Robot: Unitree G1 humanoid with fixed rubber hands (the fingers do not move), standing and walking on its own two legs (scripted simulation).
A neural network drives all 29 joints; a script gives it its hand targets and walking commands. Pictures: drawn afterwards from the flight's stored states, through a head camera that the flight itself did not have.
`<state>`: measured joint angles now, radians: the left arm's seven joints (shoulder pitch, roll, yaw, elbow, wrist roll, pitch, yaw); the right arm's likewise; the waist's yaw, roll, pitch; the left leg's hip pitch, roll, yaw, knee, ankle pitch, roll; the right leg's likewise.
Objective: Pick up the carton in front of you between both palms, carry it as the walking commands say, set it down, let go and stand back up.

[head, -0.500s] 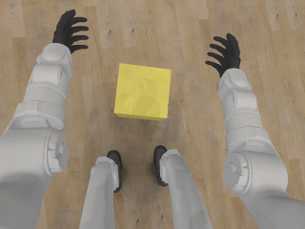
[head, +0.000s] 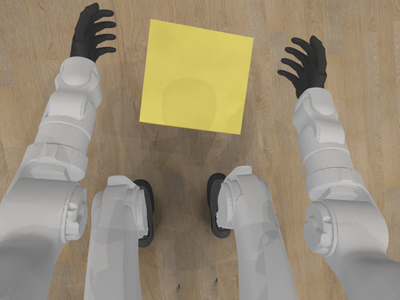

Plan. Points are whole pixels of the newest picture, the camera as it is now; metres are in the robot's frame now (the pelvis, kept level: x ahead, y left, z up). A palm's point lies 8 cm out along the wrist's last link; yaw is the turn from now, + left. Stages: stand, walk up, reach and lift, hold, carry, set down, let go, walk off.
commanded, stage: reach and lift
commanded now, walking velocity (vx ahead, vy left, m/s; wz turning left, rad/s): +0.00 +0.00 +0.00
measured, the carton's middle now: (191, 88) +0.49 -0.03 -0.35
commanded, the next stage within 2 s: none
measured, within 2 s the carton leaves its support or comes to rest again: leaves its support in 1.24 s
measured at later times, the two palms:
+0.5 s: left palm (115, 72) +0.52 +0.14 -0.30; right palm (274, 89) +0.47 -0.23 -0.28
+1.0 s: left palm (127, 71) +0.51 +0.11 -0.28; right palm (261, 87) +0.48 -0.19 -0.27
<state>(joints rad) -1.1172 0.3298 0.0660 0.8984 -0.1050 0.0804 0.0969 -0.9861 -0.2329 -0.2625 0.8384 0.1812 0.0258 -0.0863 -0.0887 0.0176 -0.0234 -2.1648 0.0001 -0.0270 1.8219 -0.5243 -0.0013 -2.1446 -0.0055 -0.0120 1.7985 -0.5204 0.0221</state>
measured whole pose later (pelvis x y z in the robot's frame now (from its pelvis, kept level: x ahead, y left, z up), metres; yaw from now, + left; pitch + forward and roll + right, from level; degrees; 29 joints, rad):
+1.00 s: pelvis -0.03 +0.00 -0.10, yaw +0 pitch +40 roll -2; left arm -1.47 0.33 -0.10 1.25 -0.24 -0.02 0.15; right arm -1.37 -0.23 -0.08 1.18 0.31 -0.06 -0.18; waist -0.09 -0.01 0.29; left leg -2.31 0.00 -0.03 2.14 -0.52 0.00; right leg -2.30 0.01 0.00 2.12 -0.51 0.03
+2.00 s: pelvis -0.01 +0.00 +0.05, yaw +0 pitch +40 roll -1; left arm -0.87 -0.02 0.34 0.67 0.16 0.35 0.08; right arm -0.82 0.04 -0.44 0.58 -0.13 0.36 -0.05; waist -0.05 0.02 -0.21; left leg -1.87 -0.06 -0.04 1.69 -0.51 -0.02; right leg -1.87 0.05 0.04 1.68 -0.50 0.04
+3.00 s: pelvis +0.08 +0.00 +0.29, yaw +1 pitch +1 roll +0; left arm -0.25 -0.15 0.25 0.40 0.21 0.54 0.04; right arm -0.25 0.15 -0.27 0.38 -0.22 0.55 -0.02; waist -0.01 0.00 -0.08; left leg -0.31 -0.03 -0.07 0.58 -0.28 0.00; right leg -0.31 0.02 0.05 0.57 -0.27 0.01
